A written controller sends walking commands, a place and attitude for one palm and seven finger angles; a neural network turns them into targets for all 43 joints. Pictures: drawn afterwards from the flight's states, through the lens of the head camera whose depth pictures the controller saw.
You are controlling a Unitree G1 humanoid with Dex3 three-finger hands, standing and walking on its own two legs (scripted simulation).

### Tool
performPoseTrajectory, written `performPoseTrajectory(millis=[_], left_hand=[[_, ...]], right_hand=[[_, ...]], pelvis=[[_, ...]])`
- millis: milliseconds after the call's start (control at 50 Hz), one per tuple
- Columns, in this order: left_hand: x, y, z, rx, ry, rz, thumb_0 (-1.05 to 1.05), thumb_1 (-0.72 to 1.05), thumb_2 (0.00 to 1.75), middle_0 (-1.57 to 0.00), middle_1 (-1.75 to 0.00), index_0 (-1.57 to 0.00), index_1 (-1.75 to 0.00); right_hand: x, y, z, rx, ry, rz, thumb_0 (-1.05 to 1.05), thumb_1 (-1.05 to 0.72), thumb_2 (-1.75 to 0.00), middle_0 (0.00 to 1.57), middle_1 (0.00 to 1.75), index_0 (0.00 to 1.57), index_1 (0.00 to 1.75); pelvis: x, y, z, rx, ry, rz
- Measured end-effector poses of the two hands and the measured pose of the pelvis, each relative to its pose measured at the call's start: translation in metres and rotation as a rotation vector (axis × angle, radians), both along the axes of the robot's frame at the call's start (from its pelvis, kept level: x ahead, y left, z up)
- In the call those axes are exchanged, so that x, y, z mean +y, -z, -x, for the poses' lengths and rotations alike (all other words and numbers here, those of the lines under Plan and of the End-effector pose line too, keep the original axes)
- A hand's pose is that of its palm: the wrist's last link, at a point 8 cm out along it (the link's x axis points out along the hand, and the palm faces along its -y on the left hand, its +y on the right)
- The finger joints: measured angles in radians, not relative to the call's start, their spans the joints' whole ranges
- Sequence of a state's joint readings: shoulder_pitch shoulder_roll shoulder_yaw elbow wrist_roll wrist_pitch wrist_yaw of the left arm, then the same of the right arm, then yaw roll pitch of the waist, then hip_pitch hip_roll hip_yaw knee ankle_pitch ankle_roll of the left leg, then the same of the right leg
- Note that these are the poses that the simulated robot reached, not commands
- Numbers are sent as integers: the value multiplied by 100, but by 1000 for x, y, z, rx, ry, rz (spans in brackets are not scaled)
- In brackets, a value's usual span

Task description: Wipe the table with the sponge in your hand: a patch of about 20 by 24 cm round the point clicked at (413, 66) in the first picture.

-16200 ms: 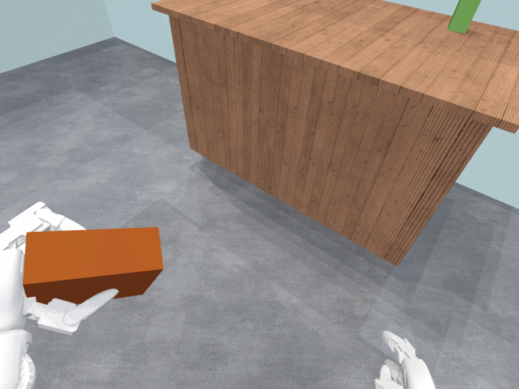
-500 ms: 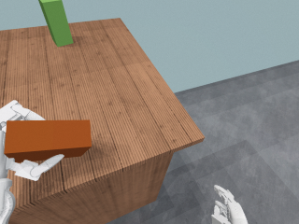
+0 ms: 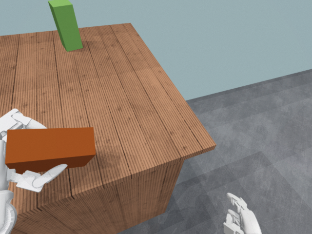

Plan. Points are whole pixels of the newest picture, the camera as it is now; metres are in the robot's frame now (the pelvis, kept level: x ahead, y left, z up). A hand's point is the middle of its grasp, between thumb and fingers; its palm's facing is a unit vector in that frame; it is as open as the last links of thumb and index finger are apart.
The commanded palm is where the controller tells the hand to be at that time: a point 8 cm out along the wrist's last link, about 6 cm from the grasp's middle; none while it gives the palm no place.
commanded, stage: look again from close up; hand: left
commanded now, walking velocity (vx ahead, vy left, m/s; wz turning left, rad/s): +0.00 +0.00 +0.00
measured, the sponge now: (66, 150) +0.23 +0.21 +0.15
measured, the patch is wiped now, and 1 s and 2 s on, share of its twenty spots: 0.00 0.00 0.00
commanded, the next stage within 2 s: shuffle to correct the standing spot in 0.10 s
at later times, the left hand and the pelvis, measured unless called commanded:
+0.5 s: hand (41, 152) +0.21 +0.24 +0.16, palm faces +0.42 -0.85 -0.33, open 9.7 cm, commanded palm +0.15 +0.26 +0.18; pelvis -0.01 -0.01 +0.00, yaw +0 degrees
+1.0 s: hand (75, 154) +0.22 +0.18 +0.17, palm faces +0.37 -0.86 -0.36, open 9.7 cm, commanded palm +0.16 +0.21 +0.18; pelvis -0.01 -0.06 -0.01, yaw +0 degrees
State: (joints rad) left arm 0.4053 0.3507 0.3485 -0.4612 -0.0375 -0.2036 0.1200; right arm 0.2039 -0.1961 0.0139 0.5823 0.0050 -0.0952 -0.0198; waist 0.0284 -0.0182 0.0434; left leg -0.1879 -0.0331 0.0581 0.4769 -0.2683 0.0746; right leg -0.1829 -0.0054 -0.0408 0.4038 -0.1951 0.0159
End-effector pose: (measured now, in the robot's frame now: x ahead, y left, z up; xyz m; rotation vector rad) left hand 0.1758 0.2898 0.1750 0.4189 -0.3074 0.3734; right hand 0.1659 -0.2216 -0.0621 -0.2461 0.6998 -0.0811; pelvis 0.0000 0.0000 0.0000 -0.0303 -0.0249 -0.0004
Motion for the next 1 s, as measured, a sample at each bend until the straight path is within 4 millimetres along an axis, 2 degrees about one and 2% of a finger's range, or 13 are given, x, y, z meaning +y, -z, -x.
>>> performPoseTrajectory(millis=[240,440,600,780,1000], left_hand=[[-4,2,5,9,-11,7,0,-46,101,-81,-133,-78,-135],[-7,2,2,13,-10,10,0,-46,101,-81,-133,-78,-135],[-23,-1,4,16,-4,3,0,-46,101,-81,-134,-78,-135],[-45,-2,6,28,-8,0,0,-45,101,-80,-134,-78,-135],[-70,-3,-2,31,31,-13,0,-45,101,-80,-134,-78,-135]], right_hand=[[-13,2,15,9,27,14,1,-90,-90,20,30,20,30],[-12,0,10,4,20,-5,1,-90,-90,20,30,20,30],[-18,2,4,-2,0,-36,1,-90,-90,20,30,20,30],[-47,8,7,14,16,-22,1,-90,-90,20,30,20,30],[-88,13,17,39,83,26,1,-90,-90,20,30,20,30]], pelvis=[[-4,-1,6,1,2,-2],[-10,-1,8,0,9,-11],[-24,1,10,3,6,-9],[-46,3,10,19,9,-5],[-65,8,6,33,8,-11]])
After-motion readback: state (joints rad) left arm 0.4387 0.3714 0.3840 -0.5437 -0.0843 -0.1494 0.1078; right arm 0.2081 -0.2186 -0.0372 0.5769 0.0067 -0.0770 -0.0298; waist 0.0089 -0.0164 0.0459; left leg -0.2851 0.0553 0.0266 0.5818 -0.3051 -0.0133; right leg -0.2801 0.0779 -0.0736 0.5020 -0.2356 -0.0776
